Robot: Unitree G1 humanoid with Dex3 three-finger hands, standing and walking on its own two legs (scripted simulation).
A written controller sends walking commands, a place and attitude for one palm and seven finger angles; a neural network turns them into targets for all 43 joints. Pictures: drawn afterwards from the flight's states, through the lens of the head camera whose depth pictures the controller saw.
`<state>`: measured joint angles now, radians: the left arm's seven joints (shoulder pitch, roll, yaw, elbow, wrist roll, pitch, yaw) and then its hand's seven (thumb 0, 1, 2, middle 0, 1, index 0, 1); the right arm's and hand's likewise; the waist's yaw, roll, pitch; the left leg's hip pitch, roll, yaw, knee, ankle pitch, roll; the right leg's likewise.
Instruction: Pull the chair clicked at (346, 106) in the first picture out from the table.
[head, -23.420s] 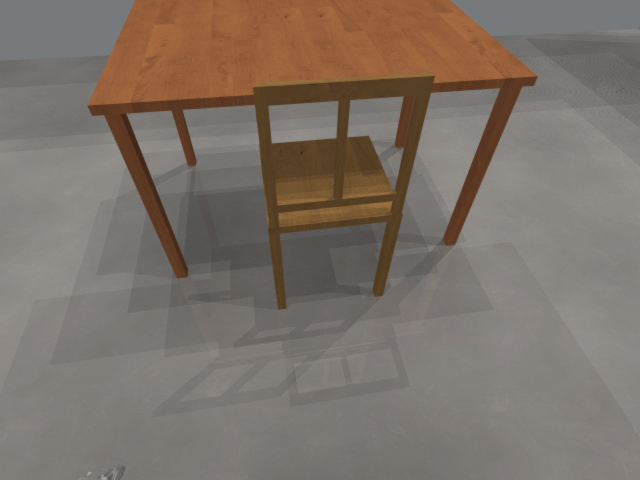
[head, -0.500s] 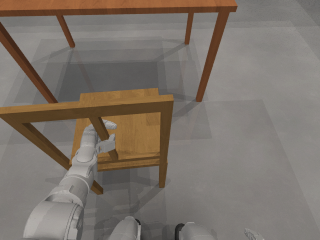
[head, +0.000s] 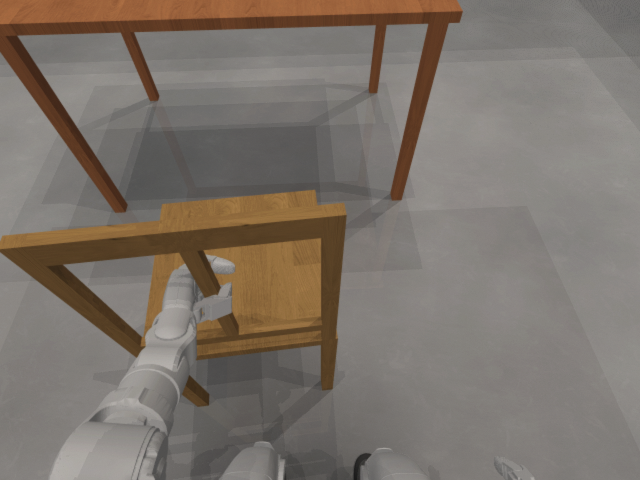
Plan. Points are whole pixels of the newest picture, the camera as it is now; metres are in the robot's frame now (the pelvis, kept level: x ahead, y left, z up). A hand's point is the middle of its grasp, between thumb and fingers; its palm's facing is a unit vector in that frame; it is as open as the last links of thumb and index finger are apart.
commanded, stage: stop walking, hand still on the chair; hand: left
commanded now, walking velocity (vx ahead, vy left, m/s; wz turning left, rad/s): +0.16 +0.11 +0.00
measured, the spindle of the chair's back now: (215, 296) +0.38 +0.17 -0.09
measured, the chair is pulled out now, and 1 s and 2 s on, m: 0.54 0.59 0.59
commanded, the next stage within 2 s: open the thumb and straighten the fingers in 0.90 s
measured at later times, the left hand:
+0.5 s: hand (221, 333) +0.31 +0.14 -0.05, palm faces +0.04 -0.99 -0.16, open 5.4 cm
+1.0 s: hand (221, 333) +0.31 +0.14 -0.05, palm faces +0.04 -0.99 -0.16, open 5.4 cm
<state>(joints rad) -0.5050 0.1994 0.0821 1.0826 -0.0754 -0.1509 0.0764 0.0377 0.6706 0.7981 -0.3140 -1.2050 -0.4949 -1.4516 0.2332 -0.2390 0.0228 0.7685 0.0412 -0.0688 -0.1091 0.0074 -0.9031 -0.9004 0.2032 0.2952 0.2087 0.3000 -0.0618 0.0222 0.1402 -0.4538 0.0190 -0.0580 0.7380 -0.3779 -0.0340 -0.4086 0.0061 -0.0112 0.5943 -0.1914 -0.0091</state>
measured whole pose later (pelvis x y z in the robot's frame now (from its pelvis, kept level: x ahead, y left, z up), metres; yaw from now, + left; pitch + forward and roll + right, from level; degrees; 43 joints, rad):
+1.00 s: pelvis +0.06 +0.00 +0.02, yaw -1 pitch -1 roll +0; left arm 0.01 0.13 -0.03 0.66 -0.05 -0.08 0.09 0.05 0.67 0.80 -0.28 -1.21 -0.49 -1.45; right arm 0.21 -0.22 0.04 0.69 0.01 -0.01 -0.12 0.01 -0.90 -0.90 0.20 0.29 0.21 0.30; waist -0.03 0.01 0.02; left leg -0.14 0.02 -0.02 0.42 -0.26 -0.02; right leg -0.21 -0.01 0.00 0.43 -0.20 0.01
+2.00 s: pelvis +0.07 +0.01 -0.03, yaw +2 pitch +11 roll +0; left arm 0.35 0.18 -0.02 0.00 -0.07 0.24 0.03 -0.01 -0.54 0.21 -0.01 -0.01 -0.01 -0.02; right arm 0.27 -0.25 0.02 0.52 0.04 -0.15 -0.10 0.01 -0.90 -0.90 0.20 0.30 0.21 0.30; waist -0.03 0.05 -0.14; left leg -0.59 -0.01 -0.07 0.88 -0.47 -0.02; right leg -0.63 -0.04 -0.04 0.86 -0.42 0.01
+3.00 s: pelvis +0.05 +0.01 -0.06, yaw +3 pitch +12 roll -2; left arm 0.77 0.19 0.03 -0.38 -0.19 -0.29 -0.11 -0.01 -0.55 0.21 0.00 0.00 0.00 0.00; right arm 0.22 -0.18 -0.03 0.54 0.06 -0.22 -0.09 0.01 -0.90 -0.90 0.20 0.29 0.21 0.30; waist 0.02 0.05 -0.18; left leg -0.77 -0.01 -0.10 1.12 -0.56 -0.02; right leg -0.79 -0.03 -0.07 1.06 -0.48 0.01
